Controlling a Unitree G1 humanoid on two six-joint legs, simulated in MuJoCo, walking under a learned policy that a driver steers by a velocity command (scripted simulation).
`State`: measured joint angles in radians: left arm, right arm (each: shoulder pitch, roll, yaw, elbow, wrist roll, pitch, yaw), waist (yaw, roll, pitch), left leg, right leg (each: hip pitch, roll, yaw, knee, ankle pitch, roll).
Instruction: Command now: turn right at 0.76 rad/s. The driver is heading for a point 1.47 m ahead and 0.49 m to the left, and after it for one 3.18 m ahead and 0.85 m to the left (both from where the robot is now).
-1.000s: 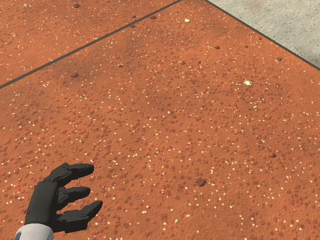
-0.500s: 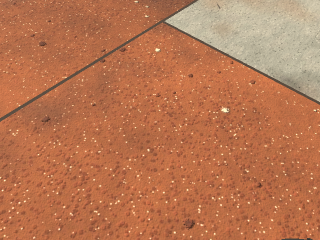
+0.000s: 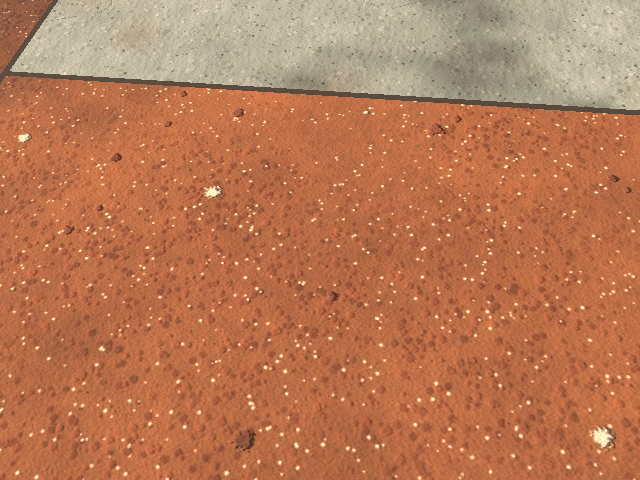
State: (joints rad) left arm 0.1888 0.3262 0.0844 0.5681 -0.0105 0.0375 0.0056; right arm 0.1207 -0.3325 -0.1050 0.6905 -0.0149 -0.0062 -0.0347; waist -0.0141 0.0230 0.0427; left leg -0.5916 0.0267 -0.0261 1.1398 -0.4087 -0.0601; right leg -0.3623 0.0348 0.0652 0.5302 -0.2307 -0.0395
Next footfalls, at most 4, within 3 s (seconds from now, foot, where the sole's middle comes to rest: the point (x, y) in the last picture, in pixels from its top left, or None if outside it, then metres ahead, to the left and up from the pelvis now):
0.26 left None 0.09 0.14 -0.77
0.54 right None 0.05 -0.10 -0.77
1.06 left None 0.31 0.27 -0.77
1.52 right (132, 359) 0.70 0.49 -0.77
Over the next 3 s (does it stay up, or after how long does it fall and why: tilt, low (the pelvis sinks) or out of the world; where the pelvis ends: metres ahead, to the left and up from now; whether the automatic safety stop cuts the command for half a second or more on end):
stays up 1.65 0.61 -0.01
